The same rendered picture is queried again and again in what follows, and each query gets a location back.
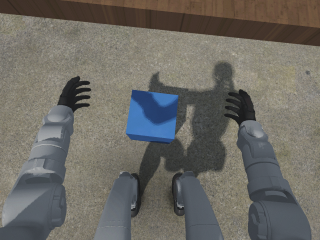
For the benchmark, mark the robot right hand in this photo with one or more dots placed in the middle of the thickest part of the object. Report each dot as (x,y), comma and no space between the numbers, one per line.
(246,108)

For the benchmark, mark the right robot upper arm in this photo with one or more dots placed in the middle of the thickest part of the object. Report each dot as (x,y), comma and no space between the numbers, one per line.
(271,220)

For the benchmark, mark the carton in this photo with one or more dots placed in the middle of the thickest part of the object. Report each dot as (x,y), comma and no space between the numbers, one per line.
(152,117)

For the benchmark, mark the left robot foot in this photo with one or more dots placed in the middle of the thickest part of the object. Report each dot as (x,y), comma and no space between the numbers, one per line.
(134,211)

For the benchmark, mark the left robot thigh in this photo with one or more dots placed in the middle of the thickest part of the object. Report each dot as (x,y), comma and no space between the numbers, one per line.
(115,220)

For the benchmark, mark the left robot upper arm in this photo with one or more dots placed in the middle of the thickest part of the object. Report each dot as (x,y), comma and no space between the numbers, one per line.
(33,211)

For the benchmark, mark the robot left hand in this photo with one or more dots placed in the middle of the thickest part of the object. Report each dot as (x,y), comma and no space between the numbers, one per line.
(68,97)

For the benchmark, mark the left robot forearm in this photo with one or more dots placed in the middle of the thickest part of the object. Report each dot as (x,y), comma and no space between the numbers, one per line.
(46,162)

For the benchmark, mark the right robot forearm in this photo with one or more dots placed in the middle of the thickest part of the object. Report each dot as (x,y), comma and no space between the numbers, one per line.
(265,179)

